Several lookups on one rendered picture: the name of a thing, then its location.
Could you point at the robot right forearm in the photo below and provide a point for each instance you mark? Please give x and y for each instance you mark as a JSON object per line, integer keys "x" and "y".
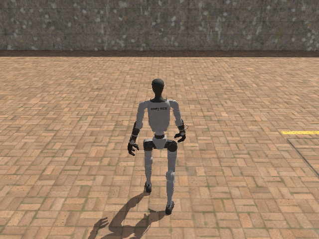
{"x": 181, "y": 129}

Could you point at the right robot upper arm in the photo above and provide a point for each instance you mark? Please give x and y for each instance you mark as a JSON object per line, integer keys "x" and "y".
{"x": 176, "y": 112}

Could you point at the robot right hand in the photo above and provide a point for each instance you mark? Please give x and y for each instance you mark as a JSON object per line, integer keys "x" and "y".
{"x": 178, "y": 135}

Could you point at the robot left hand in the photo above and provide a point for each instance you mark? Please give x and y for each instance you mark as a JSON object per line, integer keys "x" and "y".
{"x": 130, "y": 148}

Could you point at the left robot upper arm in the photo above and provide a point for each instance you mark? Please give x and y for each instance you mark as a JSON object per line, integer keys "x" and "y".
{"x": 140, "y": 115}

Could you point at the robot left forearm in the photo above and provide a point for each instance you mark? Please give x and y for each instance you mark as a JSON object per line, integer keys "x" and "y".
{"x": 134, "y": 134}

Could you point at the humanoid robot torso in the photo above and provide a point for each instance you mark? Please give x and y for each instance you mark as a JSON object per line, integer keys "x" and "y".
{"x": 159, "y": 117}

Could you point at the right robot thigh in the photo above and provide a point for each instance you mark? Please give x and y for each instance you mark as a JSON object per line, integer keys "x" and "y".
{"x": 171, "y": 156}

